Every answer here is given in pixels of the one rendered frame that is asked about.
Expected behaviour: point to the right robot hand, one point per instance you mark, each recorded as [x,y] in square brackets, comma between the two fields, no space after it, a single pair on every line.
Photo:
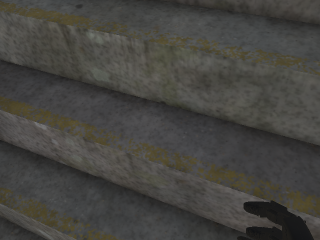
[293,227]

